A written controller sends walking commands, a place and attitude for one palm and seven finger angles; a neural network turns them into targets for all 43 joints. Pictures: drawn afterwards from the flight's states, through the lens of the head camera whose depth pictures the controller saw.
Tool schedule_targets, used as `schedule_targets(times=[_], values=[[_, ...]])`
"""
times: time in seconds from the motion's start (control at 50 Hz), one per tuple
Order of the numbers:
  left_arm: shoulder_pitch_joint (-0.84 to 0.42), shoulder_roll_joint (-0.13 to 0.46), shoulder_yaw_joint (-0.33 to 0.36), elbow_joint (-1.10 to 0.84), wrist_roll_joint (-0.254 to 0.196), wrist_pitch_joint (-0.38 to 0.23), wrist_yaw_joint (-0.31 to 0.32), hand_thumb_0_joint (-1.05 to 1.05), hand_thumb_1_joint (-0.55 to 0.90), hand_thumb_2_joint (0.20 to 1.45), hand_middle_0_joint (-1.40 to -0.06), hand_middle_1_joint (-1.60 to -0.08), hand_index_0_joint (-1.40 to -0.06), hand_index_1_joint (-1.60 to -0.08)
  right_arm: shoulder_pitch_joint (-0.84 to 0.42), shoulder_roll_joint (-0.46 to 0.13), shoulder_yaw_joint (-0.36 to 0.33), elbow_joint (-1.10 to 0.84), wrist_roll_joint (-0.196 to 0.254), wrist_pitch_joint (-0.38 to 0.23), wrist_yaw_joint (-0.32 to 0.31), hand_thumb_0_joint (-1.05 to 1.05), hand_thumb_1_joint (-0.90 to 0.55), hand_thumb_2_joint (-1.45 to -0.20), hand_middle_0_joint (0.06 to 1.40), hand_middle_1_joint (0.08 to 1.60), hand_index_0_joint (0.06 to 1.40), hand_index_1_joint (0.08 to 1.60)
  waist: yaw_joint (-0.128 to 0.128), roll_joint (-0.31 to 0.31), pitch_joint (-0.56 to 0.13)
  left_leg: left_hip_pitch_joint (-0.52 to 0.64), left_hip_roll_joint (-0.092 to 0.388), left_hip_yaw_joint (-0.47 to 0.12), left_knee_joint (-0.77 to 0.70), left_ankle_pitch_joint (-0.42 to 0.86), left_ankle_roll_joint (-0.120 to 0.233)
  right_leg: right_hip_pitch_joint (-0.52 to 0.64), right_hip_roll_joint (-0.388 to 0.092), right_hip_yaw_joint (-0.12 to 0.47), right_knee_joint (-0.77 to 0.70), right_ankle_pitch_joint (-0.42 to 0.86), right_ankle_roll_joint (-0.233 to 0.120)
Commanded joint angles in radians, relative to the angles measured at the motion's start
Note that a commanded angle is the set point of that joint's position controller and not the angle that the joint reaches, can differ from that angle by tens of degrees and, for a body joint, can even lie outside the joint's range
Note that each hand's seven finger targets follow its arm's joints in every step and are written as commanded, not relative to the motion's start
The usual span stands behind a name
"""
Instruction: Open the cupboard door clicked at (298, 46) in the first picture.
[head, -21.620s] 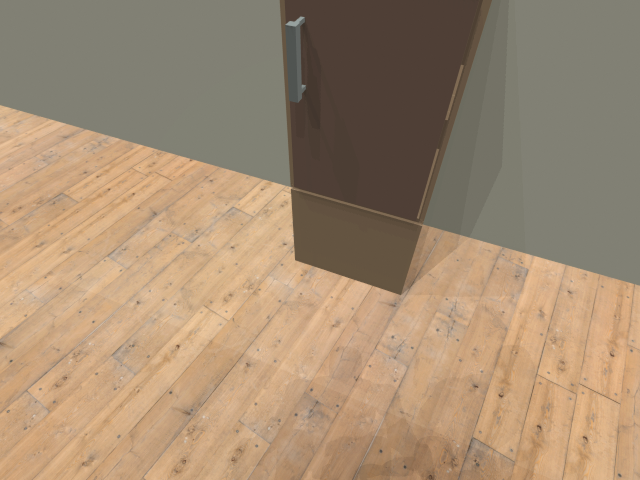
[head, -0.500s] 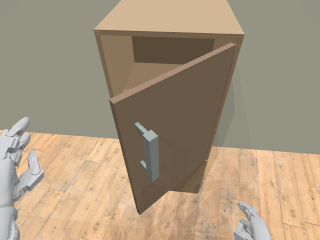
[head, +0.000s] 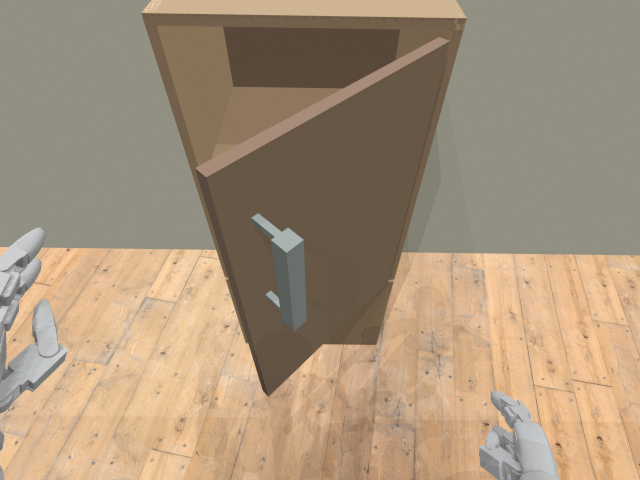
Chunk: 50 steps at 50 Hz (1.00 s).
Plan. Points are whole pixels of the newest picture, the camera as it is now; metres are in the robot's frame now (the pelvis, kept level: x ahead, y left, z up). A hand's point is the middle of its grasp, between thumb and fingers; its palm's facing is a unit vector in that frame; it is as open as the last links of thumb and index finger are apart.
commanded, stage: step back with the hand held close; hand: left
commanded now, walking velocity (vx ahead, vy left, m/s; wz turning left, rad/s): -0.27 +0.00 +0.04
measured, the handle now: (279, 275) +0.34 +0.08 +0.08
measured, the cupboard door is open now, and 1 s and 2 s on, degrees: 46 46 46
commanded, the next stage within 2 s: stop stepping back and stand still in 0.72 s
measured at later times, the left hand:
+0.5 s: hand out of the picture +0.08 +0.29 +0.15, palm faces +0.48 -0.77 -0.43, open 7.4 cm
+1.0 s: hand out of the picture -0.03 +0.27 +0.17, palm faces +0.33 -0.80 -0.49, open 7.4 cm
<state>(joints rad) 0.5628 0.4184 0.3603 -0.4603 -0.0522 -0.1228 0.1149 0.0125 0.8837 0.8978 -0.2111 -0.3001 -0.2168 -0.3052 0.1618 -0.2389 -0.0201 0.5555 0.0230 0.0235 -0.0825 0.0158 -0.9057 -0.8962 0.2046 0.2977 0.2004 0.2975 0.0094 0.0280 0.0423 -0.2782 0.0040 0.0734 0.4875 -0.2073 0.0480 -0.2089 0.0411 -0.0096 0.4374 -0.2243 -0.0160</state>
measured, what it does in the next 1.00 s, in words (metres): walks backwards: right foot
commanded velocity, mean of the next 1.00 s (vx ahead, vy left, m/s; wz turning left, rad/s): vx -0.22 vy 0.00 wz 0.00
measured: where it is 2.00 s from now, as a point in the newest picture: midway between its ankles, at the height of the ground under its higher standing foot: outside the picture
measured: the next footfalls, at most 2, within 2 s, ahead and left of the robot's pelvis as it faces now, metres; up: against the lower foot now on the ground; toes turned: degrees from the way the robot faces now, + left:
right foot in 0.98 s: -0.36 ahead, -0.05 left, +0.00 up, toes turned -5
left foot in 1.10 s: -0.09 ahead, +0.10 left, +0.00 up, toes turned -3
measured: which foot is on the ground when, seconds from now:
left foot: down 0.00-0.96, up 0.98-1.00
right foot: down 0.00-0.58, up 0.60-0.96, down 0.98-1.00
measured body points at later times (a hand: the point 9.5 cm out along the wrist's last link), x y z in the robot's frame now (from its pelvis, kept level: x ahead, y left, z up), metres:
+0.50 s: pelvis -0.10 +0.02 -0.02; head -0.09 +0.04 +0.43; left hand +0.05 +0.32 +0.18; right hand +0.08 -0.20 -0.09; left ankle +0.01 +0.09 -0.73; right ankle -0.04 -0.11 -0.74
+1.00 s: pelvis -0.25 +0.03 -0.03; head -0.21 +0.06 +0.42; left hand -0.06 +0.31 +0.20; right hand -0.05 -0.19 -0.09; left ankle -0.03 +0.10 -0.73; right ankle -0.40 -0.04 -0.74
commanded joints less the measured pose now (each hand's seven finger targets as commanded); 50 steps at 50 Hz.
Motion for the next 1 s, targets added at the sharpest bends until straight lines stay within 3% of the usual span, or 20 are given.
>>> schedule_targets(times=[0.0, 0.06, 0.16, 0.22, 0.26, 0.32, 0.4, 0.46, 0.5, 0.52, 0.56, 0.6, 0.64, 0.68, 0.78, 0.86, 0.88, 0.9, 0.94, 0.98], values=[[-0.008, 0.212, 0.197, -0.272, -0.006, -0.083, 0.044, 0.000, 0.900, 0.900, -0.200, -0.300, -0.200, -0.300, -0.079, -0.107, -0.031, -0.180, -0.001, -0.058, -0.009, 0.000, -0.900, -0.900, 0.200, 0.300, 0.200, 0.300, 0.009, 0.043, -0.216, 0.066, 0.097, -0.128, -0.036, 0.275, -0.005, 0.047, -0.116, 0.102, 0.008, 0.350, 0.007], [0.014, 0.199, 0.201, -0.264, -0.002, -0.090, 0.047, 0.000, 0.900, 0.900, -0.200, -0.300, -0.200, -0.300, -0.079, -0.117, -0.033, -0.181, -0.006, -0.070, -0.008, 0.000, -0.900, -0.900, 0.200, 0.300, 0.200, 0.300, 0.014, 0.104, -0.177, -0.031, 0.125, -0.173, -0.103, 0.134, 0.010, 0.054, -0.081, 0.083, 0.039, 0.181, 0.012], [-0.004, 0.165, 0.207, -0.224, 0.019, -0.114, 0.049, 0.000, 0.900, 0.900, -0.200, -0.300, -0.200, -0.300, -0.065, -0.130, -0.035, -0.184, -0.011, -0.103, -0.007, 0.000, -0.900, -0.900, 0.200, 0.300, 0.200, 0.300, 0.011, 0.162, -0.091, -0.381, 0.209, -0.266, -0.279, -0.390, 0.061, 0.199, -0.022, 0.039, 0.218, 0.004, 0.025], [-0.058, 0.150, 0.201, -0.220, 0.034, -0.123, 0.047, 0.000, 0.900, 0.900, -0.200, -0.300, -0.200, -0.300, -0.049, -0.131, -0.040, -0.177, -0.012, -0.121, -0.003, 0.000, -0.900, -0.900, 0.200, 0.300, 0.200, 0.300, 0.006, 0.122, -0.068, -0.483, 0.230, -0.282, -0.299, -0.510, 0.071, 0.236, -0.005, 0.025, 0.276, -0.056, 0.026], [-0.078, 0.159, 0.202, -0.238, 0.035, -0.132, 0.044, 0.000, 0.900, 0.900, -0.200, -0.300, -0.200, -0.300, -0.051, -0.132, -0.042, -0.173, -0.014, -0.134, -0.001, 0.000, -0.900, -0.900, 0.200, 0.300, 0.200, 0.300, 0.003, 0.115, -0.070, -0.444, 0.211, -0.282, -0.278, -0.495, 0.064, 0.196, -0.008, 0.040, 0.242, -0.065, 0.015], [-0.084, 0.145, 0.172, -0.263, 0.020, -0.136, 0.044, 0.000, 0.900, 0.900, -0.200, -0.300, -0.200, -0.300, -0.034, -0.115, -0.039, -0.153, -0.014, -0.151, 0.005, 0.000, -0.900, -0.900, 0.200, 0.300, 0.200, 0.300, -0.006, -0.008, -0.121, -0.219, 0.135, -0.220, -0.171, -0.374, 0.012, 0.021, -0.048, 0.100, 0.082, -0.135, -0.017], [-0.099, 0.162, 0.161, -0.314, 0.020, -0.142, 0.059, 0.000, 0.900, 0.900, -0.200, -0.300, -0.200, -0.300, -0.026, -0.101, -0.038, -0.123, -0.023, -0.154, 0.006, 0.000, -0.900, -0.900, 0.200, 0.300, 0.200, 0.300, -0.017, -0.088, -0.119, 0.031, 0.024, -0.126, 0.155, -0.247, -0.041, -0.306, -0.202, 0.273, -0.155, -0.365, -0.100], [-0.115, 0.186, 0.172, -0.289, 0.028, -0.146, 0.078, 0.000, 0.900, 0.900, -0.200, -0.300, -0.200, -0.300, -0.018, -0.084, -0.031, -0.083, -0.029, -0.148, 0.009, 0.000, -0.900, -0.900, 0.200, 0.300, 0.200, 0.300, -0.030, -0.135, -0.119, 0.072, -0.008, -0.101, 0.358, -0.147, -0.047, -0.364, -0.312, 0.312, -0.161, -0.091, -0.133], [-0.125, 0.195, 0.182, -0.293, 0.021, -0.139, 0.075, 0.000, 0.900, 0.900, -0.200, -0.300, -0.200, -0.300, -0.017, -0.082, -0.024, -0.088, -0.023, -0.139, 0.010, 0.000, -0.900, -0.900, 0.200, 0.300, 0.200, 0.300, -0.035, -0.125, -0.099, 0.068, 0.017, -0.131, 0.198, -0.144, -0.043, -0.341, -0.260, 0.206, -0.077, -0.041, -0.086], [-0.145, 0.200, 0.185, -0.309, 0.018, -0.142, 0.073, 0.000, 0.900, 0.900, -0.200, -0.300, -0.200, -0.300, -0.039, -0.096, -0.020, -0.100, -0.023, -0.140, 0.003, 0.000, -0.900, -0.900, 0.200, 0.300, 0.200, 0.300, -0.032, -0.011, -0.049, 0.005, 0.059, -0.196, 0.006, -0.163, -0.025, -0.336, -0.166, 0.149, 0.008, -0.113, -0.039], [-0.170, 0.218, 0.222, -0.333, 0.032, -0.160, 0.075, 0.000, 0.900, 0.900, -0.200, -0.300, -0.200, -0.300, -0.090, -0.130, -0.027, -0.117, -0.037, -0.163, -0.015, 0.000, -0.900, -0.900, 0.200, 0.300, 0.200, 0.300, -0.011, 0.375, -0.023, -0.342, 0.318, -0.528, -0.333, -0.273, 0.083, -0.080, 0.035, 0.015, 0.484, -0.233, 0.035], [-0.128, 0.215, 0.252, -0.282, 0.032, -0.179, 0.070, 0.000, 0.900, 0.900, -0.200, -0.300, -0.200, -0.300, -0.045, -0.094, -0.036, -0.087, -0.047, -0.194, 0.002, 0.000, -0.900, -0.900, 0.200, 0.300, 0.200, 0.300, -0.010, 0.247, -0.116, -0.406, 0.368, -0.508, -0.416, -0.494, 0.106, 0.026, 0.056, 0.090, 0.791, -0.266, 0.028], [-0.083, 0.186, 0.231, -0.287, 0.013, -0.166, 0.064, 0.000, 0.900, 0.900, -0.200, -0.300, -0.200, -0.300, -0.044, -0.095, -0.050, -0.082, -0.039, -0.196, 0.019, 0.000, -0.900, -0.900, 0.200, 0.300, 0.200, 0.300, -0.003, 0.110, -0.144, -0.235, 0.306, -0.401, -0.337, -0.337, 0.081, -0.095, 0.049, 0.070, 0.761, -0.267, 0.024], [-0.041, 0.158, 0.194, -0.321, 0.001, -0.155, 0.066, 0.000, 0.900, 0.900, -0.200, -0.300, -0.200, -0.300, -0.061, -0.089, -0.047, -0.081, -0.031, -0.203, 0.026, 0.000, -0.900, -0.900, 0.200, 0.300, 0.200, 0.300, 0.006, 0.079, -0.186, -0.097, 0.269, -0.327, -0.315, -0.239, 0.063, -0.135, 0.041, 0.030, 0.692, -0.275, 0.028], [-0.092, 0.150, 0.134, -0.386, -0.013, -0.137, 0.060, 0.000, 0.900, 0.900, -0.200, -0.300, -0.200, -0.300, -0.057, -0.089, -0.031, -0.049, -0.036, -0.216, 0.031, 0.000, -0.900, -0.900, 0.200, 0.300, 0.200, 0.300, -0.003, 0.245, -0.247, 0.038, 0.204, -0.238, -0.437, -0.266, -0.029, -0.036, 0.085, -0.074, 0.426, -0.363, 0.007], [-0.024, 0.232, 0.212, -0.388, -0.027, -0.142, 0.060, 0.000, 0.900, 0.900, -0.200, -0.300, -0.200, -0.300, -0.024, -0.067, -0.024, -0.050, -0.041, -0.219, 0.034, 0.000, -0.900, -0.900, 0.200, 0.300, 0.200, 0.300, 0.010, 0.284, -0.328, 0.186, 0.113, -0.139, -0.384, -0.138, -0.136, 0.058, 0.112, -0.131, 0.034, -0.382, -0.038], [-0.008, 0.229, 0.213, -0.395, -0.037, -0.143, 0.055, 0.000, 0.900, 0.900, -0.200, -0.300, -0.200, -0.300, -0.030, -0.054, -0.013, -0.059, -0.039, -0.212, 0.037, 0.000, -0.900, -0.900, 0.200, 0.300, 0.200, 0.300, 0.013, 0.272, -0.320, 0.185, 0.083, -0.106, -0.329, -0.080, -0.166, 0.087, 0.098, -0.132, -0.087, -0.324, -0.054], [0.010, 0.257, 0.240, -0.399, -0.037, -0.150, 0.051, 0.000, 0.900, 0.900, -0.200, -0.300, -0.200, -0.300, -0.022, -0.053, -0.009, -0.053, -0.037, -0.200, 0.038, 0.000, -0.900, -0.900, 0.200, 0.300, 0.200, 0.300, 0.010, 0.172, -0.312, 0.234, 0.037, -0.038, -0.166, 0.001, -0.159, 0.034, 0.025, -0.070, -0.199, -0.239, -0.077], [0.035, 0.321, 0.311, -0.400, -0.048, -0.151, 0.052, 0.000, 0.900, 0.900, -0.200, -0.300, -0.200, -0.300, -0.054, -0.047, 0.006, -0.047, -0.034, -0.166, 0.032, 0.000, -0.900, -0.900, 0.200, 0.300, 0.200, 0.300, 0.008, -0.128, -0.192, 0.211, -0.002, -0.054, 0.251, -0.011, -0.076, -0.239, -0.235, 0.139, -0.296, -0.054, -0.088], [-0.017, 0.365, 0.362, -0.419, -0.053, -0.150, 0.058, 0.000, 0.900, 0.900, -0.200, -0.300, -0.200, -0.300, -0.066, -0.049, 0.021, -0.075, -0.041, -0.170, 0.036, 0.000, -0.900, -0.900, 0.200, 0.300, 0.200, 0.300, 0.010, -0.132, -0.242, -0.015, 0.022, -0.082, 0.394, -0.073, -0.070, -0.085, -0.340, 0.169, -0.185, 0.196, -0.167]])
